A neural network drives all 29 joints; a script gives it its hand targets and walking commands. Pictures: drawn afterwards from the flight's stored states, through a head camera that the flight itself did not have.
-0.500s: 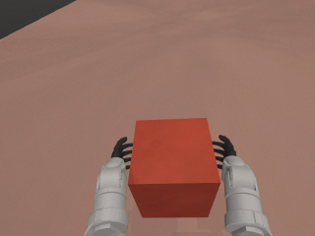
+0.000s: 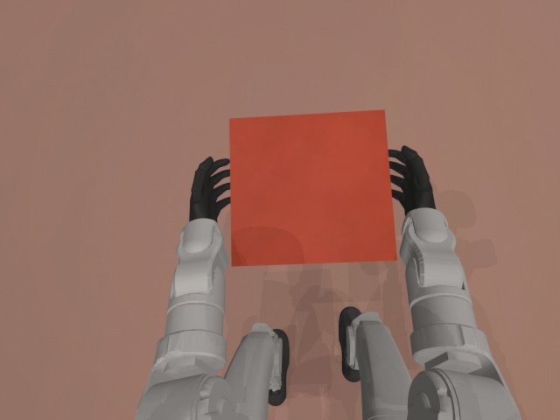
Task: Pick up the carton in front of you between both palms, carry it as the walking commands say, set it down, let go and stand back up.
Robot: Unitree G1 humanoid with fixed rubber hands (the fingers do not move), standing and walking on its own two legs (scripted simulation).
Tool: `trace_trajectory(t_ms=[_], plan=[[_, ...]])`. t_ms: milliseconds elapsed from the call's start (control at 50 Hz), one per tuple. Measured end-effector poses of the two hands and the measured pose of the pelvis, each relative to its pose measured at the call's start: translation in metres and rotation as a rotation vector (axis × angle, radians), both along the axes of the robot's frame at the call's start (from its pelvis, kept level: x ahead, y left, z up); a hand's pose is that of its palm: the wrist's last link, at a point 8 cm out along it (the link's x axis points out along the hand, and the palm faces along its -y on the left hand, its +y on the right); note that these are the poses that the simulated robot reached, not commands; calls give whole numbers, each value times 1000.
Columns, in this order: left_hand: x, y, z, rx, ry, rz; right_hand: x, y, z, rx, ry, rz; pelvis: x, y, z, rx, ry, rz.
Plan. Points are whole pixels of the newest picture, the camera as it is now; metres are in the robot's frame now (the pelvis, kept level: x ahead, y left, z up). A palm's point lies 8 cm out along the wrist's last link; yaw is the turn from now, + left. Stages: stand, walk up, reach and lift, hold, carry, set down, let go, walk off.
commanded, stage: set down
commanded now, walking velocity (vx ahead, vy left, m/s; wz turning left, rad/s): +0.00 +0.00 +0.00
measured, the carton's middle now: (307, 202) +0.43 +0.00 -0.16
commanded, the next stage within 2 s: none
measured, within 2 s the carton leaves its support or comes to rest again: rests again in 1.48 s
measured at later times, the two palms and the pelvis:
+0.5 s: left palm (231, 205) +0.44 +0.14 -0.21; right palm (391, 192) +0.46 -0.16 -0.22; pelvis -0.02 +0.00 -0.13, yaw +2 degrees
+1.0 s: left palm (247, 206) +0.48 +0.14 -0.37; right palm (375, 195) +0.50 -0.16 -0.38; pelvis -0.04 -0.01 -0.24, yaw +3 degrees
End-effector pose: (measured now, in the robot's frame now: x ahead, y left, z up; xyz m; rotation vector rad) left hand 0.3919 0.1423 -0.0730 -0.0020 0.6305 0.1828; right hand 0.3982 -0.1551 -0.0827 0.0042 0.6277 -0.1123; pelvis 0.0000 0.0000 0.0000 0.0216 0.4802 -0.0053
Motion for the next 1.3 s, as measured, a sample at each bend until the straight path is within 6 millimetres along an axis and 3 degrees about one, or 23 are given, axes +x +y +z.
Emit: trace_trajectory(t_ms=[220,640,1180,1300], plan=[[27,0,-47,-34,19,39,33,0,-44,16,25,3,-8,4,-57,3,144,7],[63,-1,-187,-14,42,37,73,-1,-186,6,47,29,-28,-9,-168,24,330,24],[102,-1,-362,-18,96,-5,116,-4,-356,-42,98,77,-41,-5,-276,15,295,35],[109,-2,-390,-26,94,-11,128,-6,-379,-51,96,86,-39,-2,-296,8,253,38]])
